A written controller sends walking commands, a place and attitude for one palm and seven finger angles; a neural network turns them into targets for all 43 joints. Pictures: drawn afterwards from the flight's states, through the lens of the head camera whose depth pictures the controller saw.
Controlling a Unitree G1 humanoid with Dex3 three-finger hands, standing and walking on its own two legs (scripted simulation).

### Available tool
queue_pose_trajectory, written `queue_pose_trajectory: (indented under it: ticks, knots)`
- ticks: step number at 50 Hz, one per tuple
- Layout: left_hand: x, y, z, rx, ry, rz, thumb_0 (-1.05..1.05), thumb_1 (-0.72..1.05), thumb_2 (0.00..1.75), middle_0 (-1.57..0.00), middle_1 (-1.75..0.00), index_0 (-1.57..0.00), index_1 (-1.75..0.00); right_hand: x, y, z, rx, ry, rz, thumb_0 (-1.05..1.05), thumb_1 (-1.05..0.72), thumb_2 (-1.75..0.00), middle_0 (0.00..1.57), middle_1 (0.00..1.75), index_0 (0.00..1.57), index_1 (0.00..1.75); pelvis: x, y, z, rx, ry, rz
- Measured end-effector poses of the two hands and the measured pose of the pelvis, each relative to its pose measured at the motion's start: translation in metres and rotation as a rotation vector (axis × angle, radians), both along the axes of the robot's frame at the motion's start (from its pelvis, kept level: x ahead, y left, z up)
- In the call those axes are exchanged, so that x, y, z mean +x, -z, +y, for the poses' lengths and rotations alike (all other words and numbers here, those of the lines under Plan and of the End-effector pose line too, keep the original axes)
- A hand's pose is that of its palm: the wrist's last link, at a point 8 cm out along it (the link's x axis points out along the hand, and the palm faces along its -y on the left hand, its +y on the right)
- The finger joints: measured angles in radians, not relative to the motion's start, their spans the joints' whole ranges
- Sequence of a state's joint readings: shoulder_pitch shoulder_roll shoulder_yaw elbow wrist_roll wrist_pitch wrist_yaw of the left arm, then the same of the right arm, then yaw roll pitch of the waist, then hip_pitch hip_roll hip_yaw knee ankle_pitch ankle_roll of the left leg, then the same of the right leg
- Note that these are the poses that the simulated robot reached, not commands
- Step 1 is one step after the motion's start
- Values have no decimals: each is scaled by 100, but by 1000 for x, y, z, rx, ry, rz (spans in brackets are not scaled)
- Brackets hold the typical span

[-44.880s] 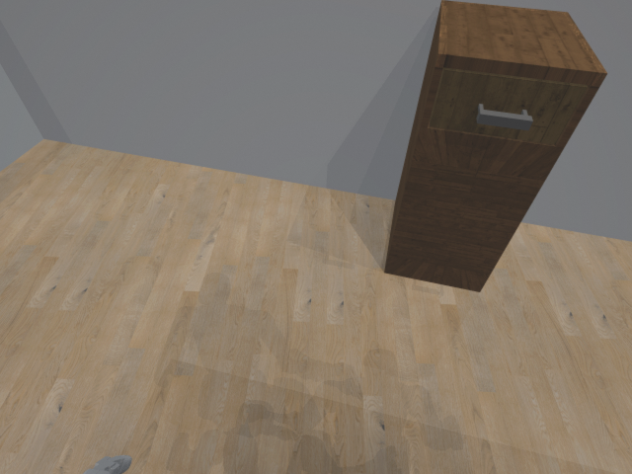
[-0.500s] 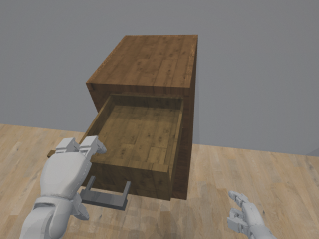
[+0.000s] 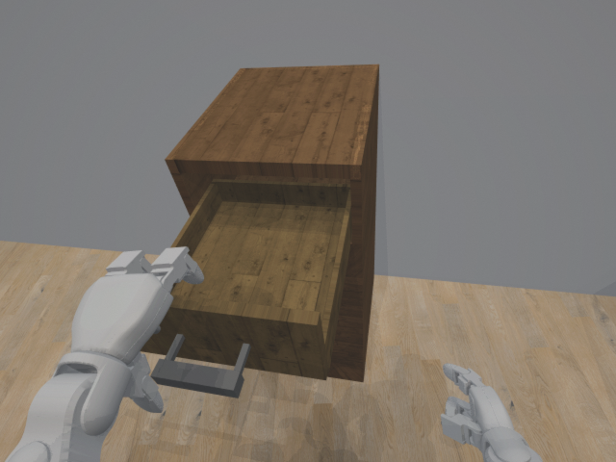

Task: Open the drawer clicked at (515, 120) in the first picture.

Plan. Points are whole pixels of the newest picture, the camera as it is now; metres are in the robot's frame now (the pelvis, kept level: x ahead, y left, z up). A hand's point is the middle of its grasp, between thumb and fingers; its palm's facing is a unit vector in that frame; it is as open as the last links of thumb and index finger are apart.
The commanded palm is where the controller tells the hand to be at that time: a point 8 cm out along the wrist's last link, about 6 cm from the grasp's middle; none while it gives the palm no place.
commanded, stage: draw the hand back to the body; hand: left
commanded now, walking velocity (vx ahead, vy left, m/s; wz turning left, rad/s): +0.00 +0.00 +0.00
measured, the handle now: (204, 361) +0.24 +0.21 -0.01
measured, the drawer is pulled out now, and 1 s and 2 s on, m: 0.30 0.30 0.30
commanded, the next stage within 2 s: step back with the hand held close in 1.54 s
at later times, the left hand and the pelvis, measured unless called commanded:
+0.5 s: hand (124, 347) +0.19 +0.23 +0.13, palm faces +0.08 -0.08 -0.99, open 13.8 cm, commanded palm +0.15 +0.24 +0.19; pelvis +0.00 +0.00 +0.00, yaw +0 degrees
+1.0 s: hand (114, 311) +0.21 +0.23 +0.17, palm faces +0.39 -0.85 -0.36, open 11.7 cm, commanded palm +0.15 +0.28 +0.18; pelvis +0.02 +0.01 +0.00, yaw +1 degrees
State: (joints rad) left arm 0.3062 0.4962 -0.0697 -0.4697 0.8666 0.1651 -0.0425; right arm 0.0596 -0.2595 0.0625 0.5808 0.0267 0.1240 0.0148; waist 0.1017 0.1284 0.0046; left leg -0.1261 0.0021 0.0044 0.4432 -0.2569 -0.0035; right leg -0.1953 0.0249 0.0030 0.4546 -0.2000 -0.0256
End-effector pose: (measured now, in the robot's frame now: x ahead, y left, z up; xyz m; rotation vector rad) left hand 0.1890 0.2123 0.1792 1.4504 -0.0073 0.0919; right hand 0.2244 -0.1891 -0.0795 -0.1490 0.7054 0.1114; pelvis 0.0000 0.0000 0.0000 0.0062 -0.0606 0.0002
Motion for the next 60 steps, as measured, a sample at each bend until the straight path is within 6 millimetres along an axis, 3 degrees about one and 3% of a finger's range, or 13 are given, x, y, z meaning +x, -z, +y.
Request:
queue_pose_trajectory:
  ticks: [6,13,23,28,32,34,37,44,51,60]
  knots:
    - [-9,-5,-1,18,30,-45,0,-49,30,-32,-120,-32,-120,-8,4,-9,-29,11,12,2,-91,-90,20,30,20,30,1,0,-2,-3,-1,1]
    - [-11,-6,18,41,-35,-35,0,-49,30,-32,-120,-32,-120,-13,8,-15,-34,27,29,2,-91,-90,20,30,20,30,-1,0,-3,-2,-2,1]
    - [-23,0,20,26,3,-4,0,-49,30,-32,-120,-32,-120,-10,2,-14,-58,35,-7,2,-91,-90,20,30,20,30,0,1,3,-7,-4,7]
    - [-27,-3,32,50,-10,-30,0,-49,30,-32,-120,-32,-120,-8,1,-9,-65,29,-7,2,-91,-90,20,30,20,30,0,1,5,-8,-6,7]
    - [-28,3,42,-621,-30,-170,-1,-47,31,-31,-119,-32,-119,-11,-7,-4,-57,71,-83,2,-91,-90,20,30,20,30,0,1,6,-11,-13,-14]
    - [-29,7,42,-819,-35,-236,-1,-44,32,-31,-117,-31,-117,-15,-12,-2,-66,84,-114,2,-91,-90,20,30,20,30,2,1,6,-12,-14,-16]
    - [-30,5,40,-972,-15,-325,-1,-38,34,-31,-113,-31,-113,-21,-16,0,-86,84,-136,2,-91,-90,20,30,20,30,8,0,5,-12,-19,-16]
    - [-28,-8,54,-997,-4,-428,-1,-19,43,-29,-100,-29,-100,-29,-10,-6,-109,87,-109,2,-90,-90,20,30,20,30,19,0,6,-18,-26,-15]
    - [-22,-1,61,-992,-54,-386,-1,4,53,-27,-85,-27,-85,-27,-5,-14,-111,110,-84,2,-90,-90,20,30,20,30,22,-1,8,-16,-20,4]
    - [-28,1,68,-960,-105,-370,0,35,66,-25,-65,-25,-65,-18,-6,-17,-105,130,-96,2,-90,-90,20,30,20,30,24,-1,5,-16,-22,13]
